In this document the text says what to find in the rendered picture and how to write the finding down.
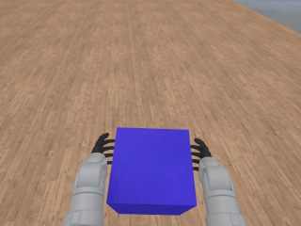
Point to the robot left hand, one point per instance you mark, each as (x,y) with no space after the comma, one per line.
(99,148)

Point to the robot right hand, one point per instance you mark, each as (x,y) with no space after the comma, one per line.
(204,151)

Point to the left robot forearm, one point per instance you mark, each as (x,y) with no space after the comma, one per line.
(86,207)

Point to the right robot forearm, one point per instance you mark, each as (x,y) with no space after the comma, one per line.
(219,194)

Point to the carton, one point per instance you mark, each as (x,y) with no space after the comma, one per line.
(151,172)

